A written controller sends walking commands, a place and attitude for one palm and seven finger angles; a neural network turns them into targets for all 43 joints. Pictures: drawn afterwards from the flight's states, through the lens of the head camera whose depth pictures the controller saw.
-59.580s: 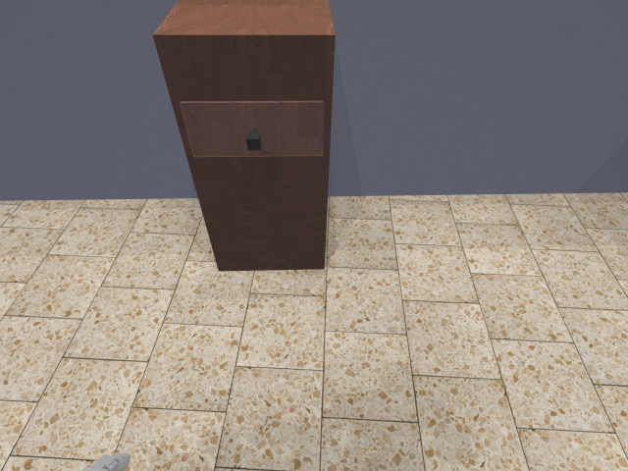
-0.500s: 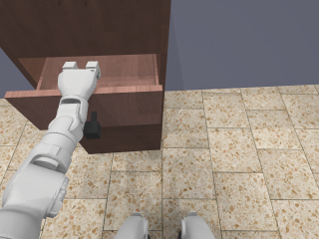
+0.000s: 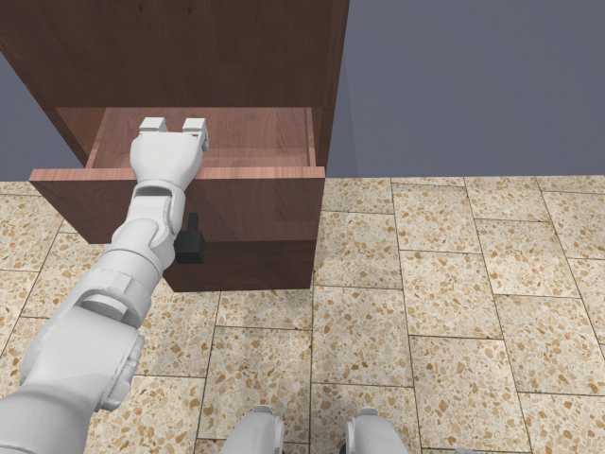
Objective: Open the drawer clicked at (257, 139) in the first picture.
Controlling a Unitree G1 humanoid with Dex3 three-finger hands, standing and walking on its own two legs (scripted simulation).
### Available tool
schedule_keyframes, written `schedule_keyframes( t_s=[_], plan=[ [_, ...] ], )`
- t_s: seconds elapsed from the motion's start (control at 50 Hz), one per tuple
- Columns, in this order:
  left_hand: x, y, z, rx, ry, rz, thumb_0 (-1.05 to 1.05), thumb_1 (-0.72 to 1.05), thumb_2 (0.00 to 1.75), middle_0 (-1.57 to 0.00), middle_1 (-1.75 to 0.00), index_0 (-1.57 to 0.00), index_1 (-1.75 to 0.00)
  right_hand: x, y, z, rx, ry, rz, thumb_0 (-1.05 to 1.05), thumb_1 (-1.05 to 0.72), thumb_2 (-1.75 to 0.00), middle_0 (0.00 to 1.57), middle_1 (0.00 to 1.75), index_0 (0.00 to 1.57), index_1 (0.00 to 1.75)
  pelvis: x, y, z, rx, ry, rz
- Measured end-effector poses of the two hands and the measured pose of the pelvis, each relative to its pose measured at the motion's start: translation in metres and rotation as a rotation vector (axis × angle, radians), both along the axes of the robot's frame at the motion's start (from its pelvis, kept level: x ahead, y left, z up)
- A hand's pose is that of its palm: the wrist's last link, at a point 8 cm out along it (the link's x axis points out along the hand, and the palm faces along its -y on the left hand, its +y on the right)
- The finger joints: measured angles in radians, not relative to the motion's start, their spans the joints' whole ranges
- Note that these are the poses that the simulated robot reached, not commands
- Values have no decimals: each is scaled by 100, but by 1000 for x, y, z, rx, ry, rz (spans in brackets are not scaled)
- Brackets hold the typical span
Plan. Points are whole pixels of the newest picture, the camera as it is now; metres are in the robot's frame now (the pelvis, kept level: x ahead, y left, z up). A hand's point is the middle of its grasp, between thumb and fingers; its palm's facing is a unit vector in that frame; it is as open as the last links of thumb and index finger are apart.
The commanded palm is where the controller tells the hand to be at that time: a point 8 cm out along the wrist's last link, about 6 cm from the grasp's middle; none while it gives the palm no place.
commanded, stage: re-aim the fingers above the handle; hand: left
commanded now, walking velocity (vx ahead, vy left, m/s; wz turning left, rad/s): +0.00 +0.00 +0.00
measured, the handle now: (191, 236) +0.41 +0.19 -0.02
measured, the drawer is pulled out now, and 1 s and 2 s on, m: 0.13 0.13 0.13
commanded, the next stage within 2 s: lower the fingers behind the handle in 0.48 s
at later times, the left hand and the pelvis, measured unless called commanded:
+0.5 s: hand (177, 180) +0.48 +0.21 +0.03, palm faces +0.01 +0.03 -1.00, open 14.6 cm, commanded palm +0.45 +0.14 +0.00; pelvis -0.01 +0.00 -0.01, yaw +1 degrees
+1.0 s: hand (176, 180) +0.48 +0.21 +0.03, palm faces +0.02 +0.05 -1.00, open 14.6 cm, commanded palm +0.45 +0.14 -0.03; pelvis -0.02 +0.00 -0.02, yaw +1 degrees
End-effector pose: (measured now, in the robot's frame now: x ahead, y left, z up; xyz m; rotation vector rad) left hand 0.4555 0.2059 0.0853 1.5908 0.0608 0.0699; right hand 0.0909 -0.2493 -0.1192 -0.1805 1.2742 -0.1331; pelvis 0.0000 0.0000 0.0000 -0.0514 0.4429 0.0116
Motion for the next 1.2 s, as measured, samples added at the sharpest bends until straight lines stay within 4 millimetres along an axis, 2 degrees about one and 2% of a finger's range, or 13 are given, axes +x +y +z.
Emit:
schedule_keyframes(
  t_s=[0.28,0.78,1.2],
  plan=[
    [0,0,0,5,-3,2,-28,-61,23,-31,-120,-32,-120,-6,0,-3,-10,15,10,0,-91,-90,20,29,20,30,-6,0,-4,-4,3,11],
    [0,0,0,24,-10,10,-26,-61,22,-32,-120,-32,-120,-37,-4,-13,-23,38,-4,0,-90,-90,20,29,20,30,-21,-1,-14,-2,15,15],
    [0,-1,0,30,-19,16,-26,-61,21,-32,-120,-32,-120,-18,-5,-26,-16,-6,24,0,-90,-90,20,29,20,30,-25,-5,-27,4,30,18]
  ],
)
